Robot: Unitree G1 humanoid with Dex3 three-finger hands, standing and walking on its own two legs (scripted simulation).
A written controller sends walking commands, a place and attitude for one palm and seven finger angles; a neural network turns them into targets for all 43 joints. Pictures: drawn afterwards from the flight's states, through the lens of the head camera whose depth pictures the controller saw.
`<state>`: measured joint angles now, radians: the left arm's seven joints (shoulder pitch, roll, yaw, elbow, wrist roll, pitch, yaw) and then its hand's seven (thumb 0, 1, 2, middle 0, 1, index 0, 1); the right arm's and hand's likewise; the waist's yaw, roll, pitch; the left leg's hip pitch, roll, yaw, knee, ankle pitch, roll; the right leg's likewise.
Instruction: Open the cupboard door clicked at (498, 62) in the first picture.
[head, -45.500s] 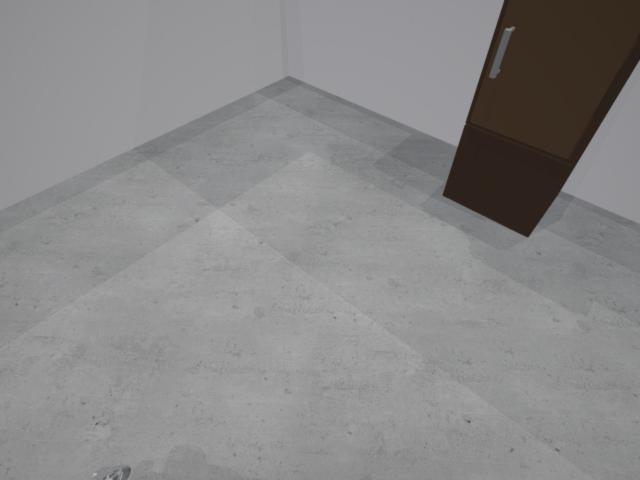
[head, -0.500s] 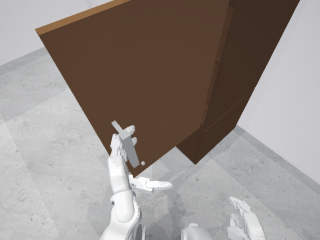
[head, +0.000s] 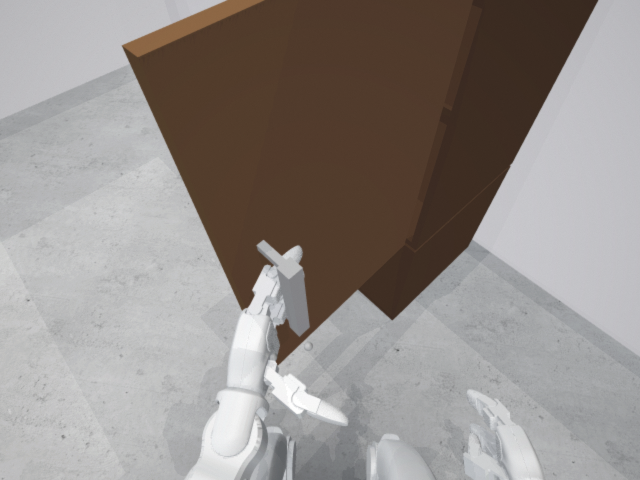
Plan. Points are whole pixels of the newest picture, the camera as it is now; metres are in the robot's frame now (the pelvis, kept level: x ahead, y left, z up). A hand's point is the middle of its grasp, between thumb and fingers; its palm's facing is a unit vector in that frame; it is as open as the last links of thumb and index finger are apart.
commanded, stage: slide the hand sideways off the handle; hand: left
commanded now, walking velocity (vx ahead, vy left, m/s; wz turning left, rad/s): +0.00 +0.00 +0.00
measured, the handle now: (284, 291) +0.33 +0.06 +0.05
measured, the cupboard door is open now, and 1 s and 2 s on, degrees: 92 90 90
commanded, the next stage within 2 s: draw the hand back to the body in 0.82 s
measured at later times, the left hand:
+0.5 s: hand (267, 374) +0.24 +0.07 +0.04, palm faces -0.09 -1.00 +0.00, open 16.0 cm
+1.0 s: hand (222, 406) +0.20 +0.11 +0.05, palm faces -0.09 -1.00 -0.01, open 16.3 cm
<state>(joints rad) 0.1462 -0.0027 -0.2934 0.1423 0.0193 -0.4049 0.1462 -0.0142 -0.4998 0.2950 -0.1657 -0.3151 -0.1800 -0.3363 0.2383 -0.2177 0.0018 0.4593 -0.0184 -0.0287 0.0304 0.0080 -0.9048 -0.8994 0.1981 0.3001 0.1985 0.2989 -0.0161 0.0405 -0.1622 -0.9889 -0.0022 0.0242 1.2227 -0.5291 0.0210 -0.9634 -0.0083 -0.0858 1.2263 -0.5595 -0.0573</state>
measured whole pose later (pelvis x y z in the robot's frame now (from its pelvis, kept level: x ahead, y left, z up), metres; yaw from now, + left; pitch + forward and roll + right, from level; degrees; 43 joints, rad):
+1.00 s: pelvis +0.01 -0.01 -0.02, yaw +0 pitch +18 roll -1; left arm 0.54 0.16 -0.06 -0.18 -0.17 -0.44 -0.17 -0.01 -0.50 0.30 -0.15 -0.30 -0.16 -0.31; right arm 0.22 -0.22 -0.01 0.42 0.01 -0.06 -0.04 0.01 -0.90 -0.90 0.20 0.30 0.20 0.30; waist 0.01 0.04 -0.18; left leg -1.05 0.02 -0.02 1.32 -0.58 0.00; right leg -1.01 0.01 -0.12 1.29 -0.61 -0.08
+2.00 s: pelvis +0.05 +0.02 +0.10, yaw +0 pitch -2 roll -1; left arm 0.54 0.33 0.24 -0.41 -0.05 -0.03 0.13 0.00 0.39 0.68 -0.19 -0.30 -0.19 -0.30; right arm 0.22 -0.22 0.06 0.57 0.01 -0.11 -0.08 0.01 -0.90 -0.90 0.20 0.30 0.20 0.30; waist 0.06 0.07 -0.03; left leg -0.19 -0.02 0.03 0.54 -0.32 0.04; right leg -0.15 0.00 -0.06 0.50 -0.31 -0.01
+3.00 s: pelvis +0.01 +0.01 +0.11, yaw -2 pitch +0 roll -1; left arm 0.57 0.42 0.38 -0.46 -0.05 -0.13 0.12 0.01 0.89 0.89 -0.21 -0.30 -0.21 -0.30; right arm 0.17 -0.25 -0.02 0.56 0.02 0.00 -0.09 0.01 -0.90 -0.90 0.20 0.30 0.20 0.30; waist 0.00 0.04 0.04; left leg -0.26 0.00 0.05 0.48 -0.22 0.03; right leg -0.23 0.03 -0.05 0.43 -0.21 -0.03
